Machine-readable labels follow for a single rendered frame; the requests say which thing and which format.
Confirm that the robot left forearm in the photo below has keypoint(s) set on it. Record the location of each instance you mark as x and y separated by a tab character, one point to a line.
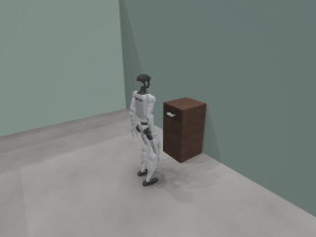
132	118

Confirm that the robot head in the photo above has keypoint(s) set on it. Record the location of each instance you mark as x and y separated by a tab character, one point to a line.
143	78

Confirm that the robot right forearm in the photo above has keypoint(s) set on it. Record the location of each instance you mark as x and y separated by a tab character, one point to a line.
152	128

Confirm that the robot left upper arm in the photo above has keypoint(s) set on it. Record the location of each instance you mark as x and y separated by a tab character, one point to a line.
132	107

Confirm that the drawer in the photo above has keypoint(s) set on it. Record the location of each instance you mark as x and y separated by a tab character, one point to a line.
177	114

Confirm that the robot right upper arm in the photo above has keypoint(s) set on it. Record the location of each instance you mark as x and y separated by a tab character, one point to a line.
150	105

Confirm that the robot right hand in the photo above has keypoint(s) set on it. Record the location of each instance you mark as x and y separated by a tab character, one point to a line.
156	141

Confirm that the robot left foot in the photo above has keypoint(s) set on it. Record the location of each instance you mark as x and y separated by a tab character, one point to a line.
140	173

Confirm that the cabinet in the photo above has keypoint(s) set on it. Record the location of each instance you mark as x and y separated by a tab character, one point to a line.
183	141

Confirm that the robot left hand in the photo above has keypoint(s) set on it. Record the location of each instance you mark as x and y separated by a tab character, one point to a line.
133	128

